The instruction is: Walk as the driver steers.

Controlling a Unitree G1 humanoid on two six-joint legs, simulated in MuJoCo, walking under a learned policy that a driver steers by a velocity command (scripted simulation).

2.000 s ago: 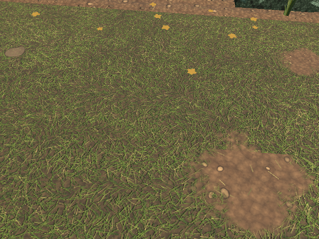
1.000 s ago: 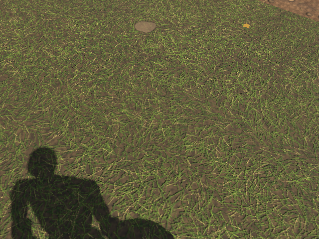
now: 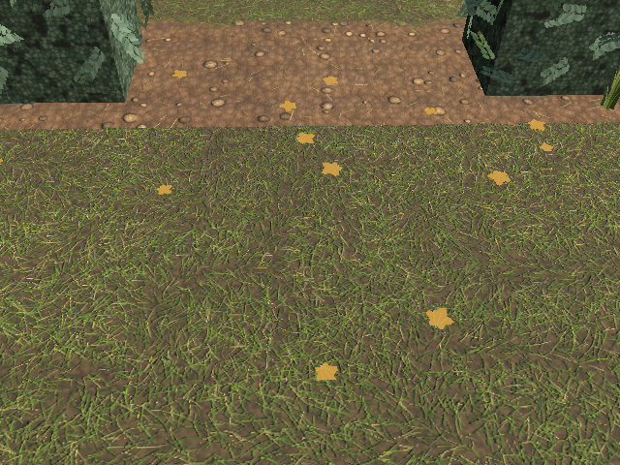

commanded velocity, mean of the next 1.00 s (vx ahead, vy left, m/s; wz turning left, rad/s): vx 0.36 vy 0.00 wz -0.35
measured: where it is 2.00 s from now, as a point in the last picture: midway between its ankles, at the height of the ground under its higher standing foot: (373, 369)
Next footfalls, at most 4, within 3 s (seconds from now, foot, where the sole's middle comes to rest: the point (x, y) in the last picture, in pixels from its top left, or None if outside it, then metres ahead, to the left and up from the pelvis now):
0.30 right None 0.31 -0.09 -0.92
0.64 left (300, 455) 0.60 0.02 -0.92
1.04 right None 0.47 -0.15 -0.92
1.46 left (314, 418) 0.69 -0.02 -0.92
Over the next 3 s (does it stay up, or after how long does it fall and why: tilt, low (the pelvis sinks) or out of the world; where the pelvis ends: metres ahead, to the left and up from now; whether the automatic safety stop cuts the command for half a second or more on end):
stays up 1.36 -0.26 -0.32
